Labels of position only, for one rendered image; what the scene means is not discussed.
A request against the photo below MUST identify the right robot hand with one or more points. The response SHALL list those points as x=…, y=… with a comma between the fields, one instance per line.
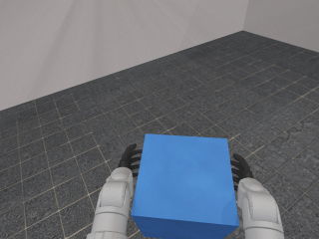
x=243, y=172

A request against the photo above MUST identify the left robot forearm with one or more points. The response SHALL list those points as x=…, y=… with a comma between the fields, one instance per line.
x=113, y=206

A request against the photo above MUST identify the carton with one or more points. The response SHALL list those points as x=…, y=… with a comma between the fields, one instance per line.
x=185, y=188

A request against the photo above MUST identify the right robot forearm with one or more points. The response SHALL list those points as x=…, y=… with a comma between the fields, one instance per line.
x=260, y=213

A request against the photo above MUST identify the left robot hand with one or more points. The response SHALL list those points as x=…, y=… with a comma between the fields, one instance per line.
x=126, y=160

